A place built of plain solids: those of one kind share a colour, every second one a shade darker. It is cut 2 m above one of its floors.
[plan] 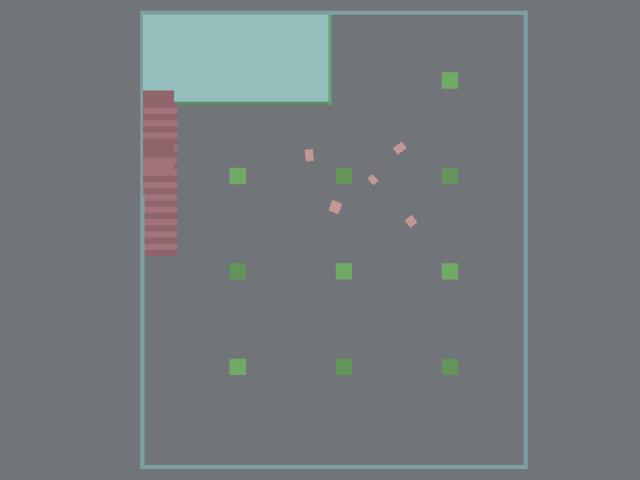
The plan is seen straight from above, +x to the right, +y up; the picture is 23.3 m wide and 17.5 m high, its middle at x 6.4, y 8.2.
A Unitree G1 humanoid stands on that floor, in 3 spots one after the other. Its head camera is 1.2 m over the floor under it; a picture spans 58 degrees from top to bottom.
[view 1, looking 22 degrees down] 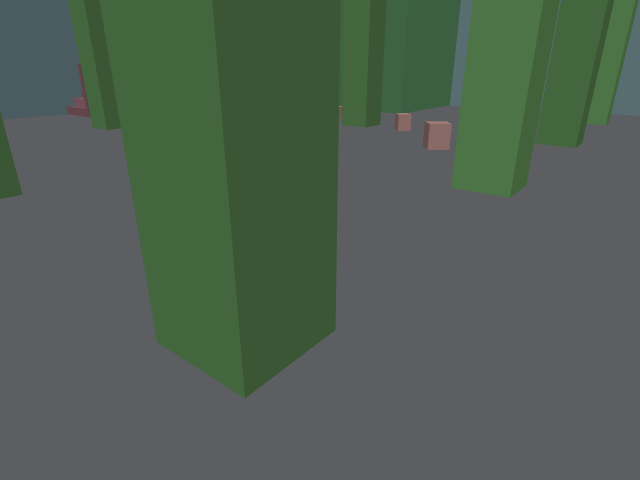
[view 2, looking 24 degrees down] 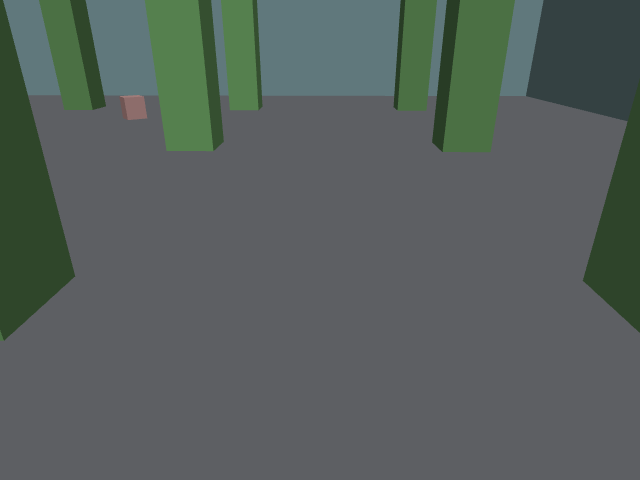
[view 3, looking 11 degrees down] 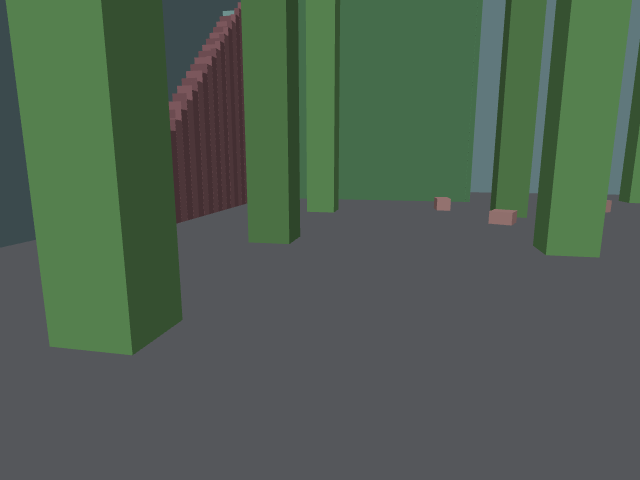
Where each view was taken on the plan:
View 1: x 12.48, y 2.41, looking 128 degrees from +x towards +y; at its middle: pier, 1.83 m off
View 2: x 1.54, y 5.32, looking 1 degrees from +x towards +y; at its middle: ground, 2.95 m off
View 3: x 5.33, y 1.10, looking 102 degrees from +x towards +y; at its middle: ground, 6.29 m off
